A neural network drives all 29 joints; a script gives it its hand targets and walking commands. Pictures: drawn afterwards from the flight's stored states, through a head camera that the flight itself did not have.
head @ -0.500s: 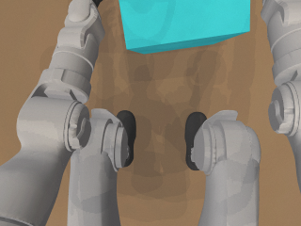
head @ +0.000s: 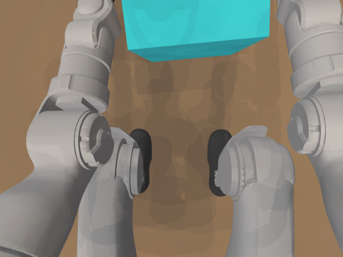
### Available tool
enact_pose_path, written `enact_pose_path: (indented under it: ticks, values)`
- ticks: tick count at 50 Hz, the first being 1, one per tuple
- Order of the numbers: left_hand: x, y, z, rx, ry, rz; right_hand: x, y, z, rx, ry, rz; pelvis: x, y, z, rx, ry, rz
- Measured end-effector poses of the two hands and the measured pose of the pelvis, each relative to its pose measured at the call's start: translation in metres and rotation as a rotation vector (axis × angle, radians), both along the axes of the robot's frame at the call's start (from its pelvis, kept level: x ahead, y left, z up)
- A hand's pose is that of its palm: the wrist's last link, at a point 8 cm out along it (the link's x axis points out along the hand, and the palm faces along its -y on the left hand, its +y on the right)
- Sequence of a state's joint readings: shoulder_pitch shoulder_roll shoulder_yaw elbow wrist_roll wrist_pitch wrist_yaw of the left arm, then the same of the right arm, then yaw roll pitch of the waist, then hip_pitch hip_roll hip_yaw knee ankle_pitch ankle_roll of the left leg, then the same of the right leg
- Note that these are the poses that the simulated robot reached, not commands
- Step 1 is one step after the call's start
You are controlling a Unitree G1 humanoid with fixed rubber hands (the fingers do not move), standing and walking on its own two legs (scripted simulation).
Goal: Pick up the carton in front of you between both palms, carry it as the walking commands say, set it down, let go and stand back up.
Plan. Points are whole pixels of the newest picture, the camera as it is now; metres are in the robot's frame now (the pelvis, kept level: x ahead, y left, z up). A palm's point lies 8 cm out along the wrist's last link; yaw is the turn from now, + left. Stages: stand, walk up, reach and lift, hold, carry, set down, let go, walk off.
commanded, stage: reach and lift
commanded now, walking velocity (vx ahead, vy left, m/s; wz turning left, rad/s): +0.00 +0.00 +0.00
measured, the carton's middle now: out of the picture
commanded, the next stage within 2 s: none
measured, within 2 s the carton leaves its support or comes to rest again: leaves its support in 0.02 s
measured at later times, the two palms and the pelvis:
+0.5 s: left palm out of the picture +0.50 +0.09 +0.04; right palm out of the picture +0.49 -0.21 +0.04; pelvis -0.01 +0.02 +0.10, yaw -5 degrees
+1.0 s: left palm out of the picture +0.47 +0.10 +0.18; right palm out of the picture +0.45 -0.19 +0.17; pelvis +0.03 +0.02 +0.22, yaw -6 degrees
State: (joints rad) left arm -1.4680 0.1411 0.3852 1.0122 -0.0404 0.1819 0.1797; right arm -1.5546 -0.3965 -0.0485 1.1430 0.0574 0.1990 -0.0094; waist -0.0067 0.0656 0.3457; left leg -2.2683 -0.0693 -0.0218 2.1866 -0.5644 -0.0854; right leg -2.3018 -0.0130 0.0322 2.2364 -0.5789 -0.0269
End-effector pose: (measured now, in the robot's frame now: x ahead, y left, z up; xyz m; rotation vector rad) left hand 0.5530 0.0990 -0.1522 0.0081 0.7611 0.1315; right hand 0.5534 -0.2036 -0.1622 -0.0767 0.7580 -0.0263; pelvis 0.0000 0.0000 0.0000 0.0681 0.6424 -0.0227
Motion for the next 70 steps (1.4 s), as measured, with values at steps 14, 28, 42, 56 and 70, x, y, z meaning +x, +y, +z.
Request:
enact_pose_path:
  ticks: [14,28,42,56,70]
  values:
    - [-0.034,-0.016,0.105,-0.050,-0.091,0.008,-0.043,-0.012,0.112,0.015,-0.069,-0.125,0.000,0.014,0.038,-0.012,0.048,-0.061]
    - [-0.054,-0.002,0.203,-0.033,-0.076,0.002,-0.065,0.002,0.210,0.013,-0.049,-0.140,-0.009,0.021,0.109,-0.017,0.092,-0.070]
    - [-0.067,-0.001,0.279,-0.035,-0.092,-0.024,-0.090,0.004,0.281,0.042,-0.065,-0.187,0.016,0.019,0.172,-0.032,0.059,-0.079]
    - [-0.092,0.009,0.374,-0.035,-0.082,-0.035,-0.119,0.014,0.377,0.043,-0.054,-0.206,0.043,0.015,0.253,-0.049,-0.077,-0.084]
    - [-0.115,0.016,0.458,-0.035,-0.088,-0.057,-0.149,0.022,0.460,0.045,-0.062,-0.231,0.069,0.017,0.328,-0.074,-0.252,-0.091]
